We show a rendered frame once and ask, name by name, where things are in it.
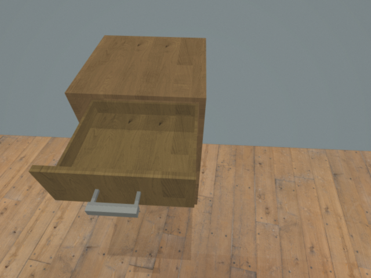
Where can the handle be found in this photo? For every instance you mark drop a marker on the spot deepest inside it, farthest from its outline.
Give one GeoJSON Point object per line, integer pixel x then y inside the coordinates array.
{"type": "Point", "coordinates": [113, 209]}

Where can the drawer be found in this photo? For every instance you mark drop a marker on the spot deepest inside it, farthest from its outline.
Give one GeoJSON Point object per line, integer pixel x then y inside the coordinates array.
{"type": "Point", "coordinates": [121, 147]}

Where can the cabinet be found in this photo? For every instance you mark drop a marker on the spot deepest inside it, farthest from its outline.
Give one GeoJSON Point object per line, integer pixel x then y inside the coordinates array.
{"type": "Point", "coordinates": [144, 69]}

